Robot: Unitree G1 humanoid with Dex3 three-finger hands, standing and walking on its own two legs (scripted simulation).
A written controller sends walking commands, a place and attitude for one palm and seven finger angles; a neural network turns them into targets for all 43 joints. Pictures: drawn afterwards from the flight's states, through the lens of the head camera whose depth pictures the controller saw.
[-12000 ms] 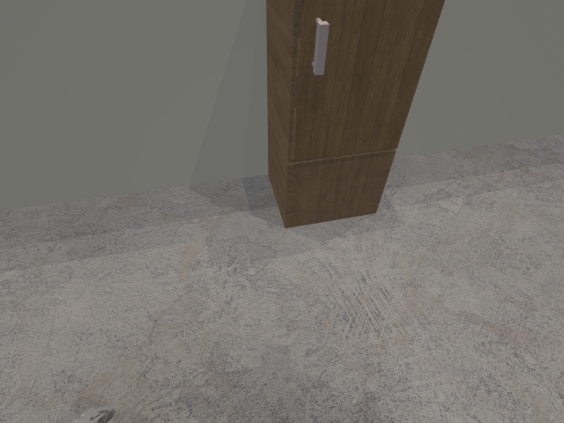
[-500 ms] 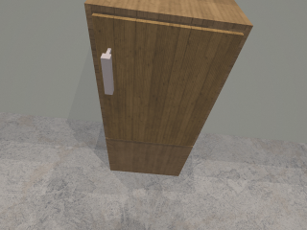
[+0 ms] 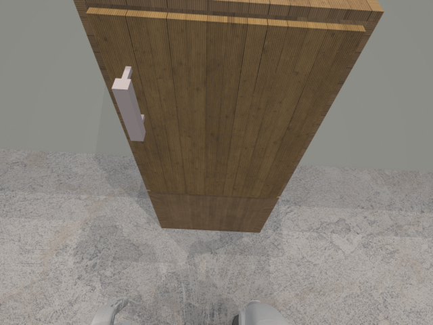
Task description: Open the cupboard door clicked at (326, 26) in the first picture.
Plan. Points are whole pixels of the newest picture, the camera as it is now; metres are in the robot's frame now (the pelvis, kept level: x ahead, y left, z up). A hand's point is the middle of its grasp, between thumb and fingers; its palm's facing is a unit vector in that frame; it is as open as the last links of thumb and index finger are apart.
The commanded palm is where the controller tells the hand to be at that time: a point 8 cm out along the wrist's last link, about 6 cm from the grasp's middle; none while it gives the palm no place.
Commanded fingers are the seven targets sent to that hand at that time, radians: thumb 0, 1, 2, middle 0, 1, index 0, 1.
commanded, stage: come to a stop and stand still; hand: left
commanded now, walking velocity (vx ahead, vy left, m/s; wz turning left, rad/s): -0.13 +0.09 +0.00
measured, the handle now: (133, 105) +0.49 +0.18 +0.09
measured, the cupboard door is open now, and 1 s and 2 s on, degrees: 0 0 0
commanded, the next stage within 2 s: look again from close up in 0.74 s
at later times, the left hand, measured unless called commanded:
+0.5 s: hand out of the picture -0.01 +0.21 -0.18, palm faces +0.10 -0.97 -0.22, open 7.4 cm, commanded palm none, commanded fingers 0.00 0.90 0.90 -0.20 -0.30 -0.20 -0.30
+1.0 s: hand out of the picture -0.01 +0.15 -0.17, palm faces -0.06 -0.97 -0.23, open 7.3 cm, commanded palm none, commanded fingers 0.00 0.90 0.90 -0.20 -0.30 -0.20 -0.30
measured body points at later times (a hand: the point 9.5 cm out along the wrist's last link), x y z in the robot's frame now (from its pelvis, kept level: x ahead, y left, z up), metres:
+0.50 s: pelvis -0.03 +0.01 -0.01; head -0.02 +0.03 +0.44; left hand -0.02 +0.26 -0.17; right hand +0.06 -0.22 -0.14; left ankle -0.03 +0.13 -0.74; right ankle +0.05 -0.11 -0.73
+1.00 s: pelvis -0.04 -0.02 -0.01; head -0.01 -0.04 +0.44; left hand -0.01 +0.20 -0.16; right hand -0.08 -0.24 -0.17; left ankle -0.04 +0.09 -0.73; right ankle -0.06 -0.12 -0.74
